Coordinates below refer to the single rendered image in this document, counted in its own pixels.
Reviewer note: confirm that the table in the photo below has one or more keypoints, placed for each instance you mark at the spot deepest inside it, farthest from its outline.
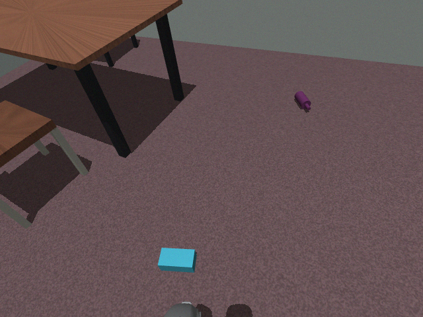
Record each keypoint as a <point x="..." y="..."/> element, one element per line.
<point x="73" y="33"/>

